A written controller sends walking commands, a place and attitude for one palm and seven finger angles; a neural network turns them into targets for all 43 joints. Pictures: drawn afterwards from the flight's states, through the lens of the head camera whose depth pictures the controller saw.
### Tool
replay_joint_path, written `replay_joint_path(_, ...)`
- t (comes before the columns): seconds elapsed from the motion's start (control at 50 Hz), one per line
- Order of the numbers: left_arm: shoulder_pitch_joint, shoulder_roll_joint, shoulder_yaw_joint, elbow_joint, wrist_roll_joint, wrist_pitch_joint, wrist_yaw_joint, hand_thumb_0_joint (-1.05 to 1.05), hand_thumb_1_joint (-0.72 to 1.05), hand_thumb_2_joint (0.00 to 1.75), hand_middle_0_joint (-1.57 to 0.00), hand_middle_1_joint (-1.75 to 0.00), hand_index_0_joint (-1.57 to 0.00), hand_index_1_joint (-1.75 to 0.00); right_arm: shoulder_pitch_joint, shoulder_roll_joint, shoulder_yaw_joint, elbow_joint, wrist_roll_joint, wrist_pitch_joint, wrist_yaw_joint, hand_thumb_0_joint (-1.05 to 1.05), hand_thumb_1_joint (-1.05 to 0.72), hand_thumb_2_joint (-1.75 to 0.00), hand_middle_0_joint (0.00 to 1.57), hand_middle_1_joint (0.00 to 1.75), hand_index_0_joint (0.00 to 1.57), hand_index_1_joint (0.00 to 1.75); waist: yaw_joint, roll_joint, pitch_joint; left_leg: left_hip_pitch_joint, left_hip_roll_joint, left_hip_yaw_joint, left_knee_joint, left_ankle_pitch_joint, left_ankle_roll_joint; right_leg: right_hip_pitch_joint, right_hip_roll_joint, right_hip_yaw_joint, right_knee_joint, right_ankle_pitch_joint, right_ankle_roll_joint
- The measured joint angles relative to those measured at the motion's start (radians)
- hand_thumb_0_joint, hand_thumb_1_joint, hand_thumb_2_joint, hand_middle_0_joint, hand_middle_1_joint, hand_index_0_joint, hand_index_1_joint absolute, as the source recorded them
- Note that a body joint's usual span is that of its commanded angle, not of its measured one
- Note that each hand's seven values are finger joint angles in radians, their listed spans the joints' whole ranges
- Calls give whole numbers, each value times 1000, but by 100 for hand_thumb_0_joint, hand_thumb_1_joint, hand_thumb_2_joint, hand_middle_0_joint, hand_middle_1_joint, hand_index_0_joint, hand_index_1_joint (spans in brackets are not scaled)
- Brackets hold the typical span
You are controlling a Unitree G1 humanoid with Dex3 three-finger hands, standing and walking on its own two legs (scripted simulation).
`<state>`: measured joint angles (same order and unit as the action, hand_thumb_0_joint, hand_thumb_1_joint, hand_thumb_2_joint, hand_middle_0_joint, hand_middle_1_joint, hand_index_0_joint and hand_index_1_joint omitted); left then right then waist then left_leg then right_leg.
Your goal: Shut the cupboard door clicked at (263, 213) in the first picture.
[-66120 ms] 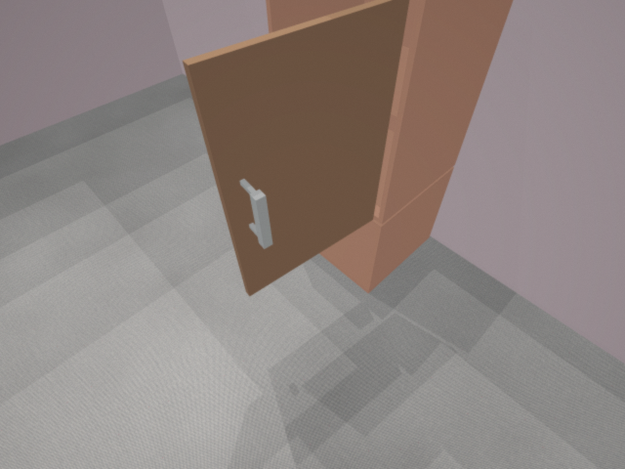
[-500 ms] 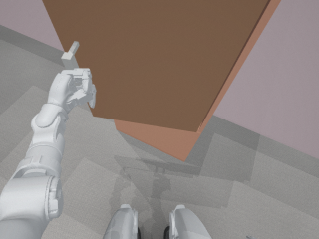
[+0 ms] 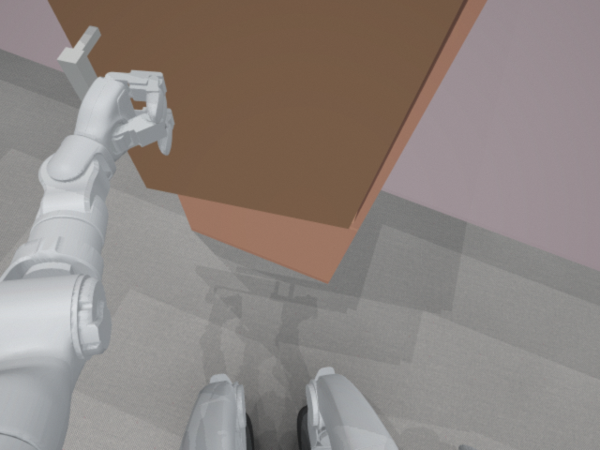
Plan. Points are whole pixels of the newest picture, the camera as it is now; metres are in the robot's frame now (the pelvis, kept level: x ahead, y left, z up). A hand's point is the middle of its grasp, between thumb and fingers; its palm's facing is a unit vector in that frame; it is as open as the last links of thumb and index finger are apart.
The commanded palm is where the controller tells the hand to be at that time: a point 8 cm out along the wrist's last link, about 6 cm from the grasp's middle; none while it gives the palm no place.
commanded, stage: push the door shut along its arc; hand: left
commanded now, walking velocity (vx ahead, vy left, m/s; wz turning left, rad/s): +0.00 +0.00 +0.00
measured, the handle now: (103, 89) +0.57 +0.21 +0.08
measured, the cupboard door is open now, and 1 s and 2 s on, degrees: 11 0 0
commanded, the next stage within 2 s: pull the fist back off the door in 0.62 s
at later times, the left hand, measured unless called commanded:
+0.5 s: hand (183, 99) +0.55 +0.11 +0.08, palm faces -0.40 -0.92 -0.03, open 3.2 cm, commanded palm +0.57 +0.13 +0.08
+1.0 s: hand (198, 95) +0.58 +0.10 +0.06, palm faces +0.03 -1.00 -0.05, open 2.9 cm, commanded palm +0.54 +0.12 +0.08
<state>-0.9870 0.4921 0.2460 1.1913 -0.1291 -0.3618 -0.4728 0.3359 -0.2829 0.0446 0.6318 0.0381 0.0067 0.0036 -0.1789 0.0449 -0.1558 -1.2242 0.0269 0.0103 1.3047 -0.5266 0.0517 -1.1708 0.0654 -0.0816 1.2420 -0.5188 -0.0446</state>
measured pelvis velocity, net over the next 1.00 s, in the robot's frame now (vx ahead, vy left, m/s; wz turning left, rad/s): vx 0.01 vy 0.00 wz -0.01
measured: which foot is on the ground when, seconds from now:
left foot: down 0.00-1.00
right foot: down 0.00-1.00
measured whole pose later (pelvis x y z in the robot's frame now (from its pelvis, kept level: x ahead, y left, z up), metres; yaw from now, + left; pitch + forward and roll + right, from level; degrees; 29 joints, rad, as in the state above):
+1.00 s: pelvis +0.01 +0.00 -0.01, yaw +0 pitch +30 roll -4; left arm -1.12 0.40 0.30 1.20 0.05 -0.35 0.06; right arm 0.43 -0.22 0.04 0.65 -0.07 -0.01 0.11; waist -0.23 0.06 -0.16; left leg -1.32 0.03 0.00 1.32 -0.53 0.04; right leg -1.26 0.07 -0.09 1.25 -0.52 -0.05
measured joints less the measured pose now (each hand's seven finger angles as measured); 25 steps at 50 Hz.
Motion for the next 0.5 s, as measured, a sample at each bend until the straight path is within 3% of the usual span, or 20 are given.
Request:
replay_joint_path(0.18, -71, 42, 20, 33, 24, 30, -19, 1, 90, 90, -130, -150, -130, -150, 9, 2, 7, 0, -6, -12, -4, 0, -90, -89, 20, 30, 20, 30, -27, 5, 2, -34, 10, 0, 21, -10, -3, -36, 10, 0, 18, -5, -4)
replay_joint_path(0.5, -215, 80, -46, 82, 38, 101, -42, 0, 94, 95, -130, -150, -130, -150, 13, -2, 10, 42, -22, -57, -22, 0, -90, -89, 20, 30, 20, 30, -50, 5, 8, -103, 8, -20, 58, -17, -6, -94, 8, -20, 46, -14, -8)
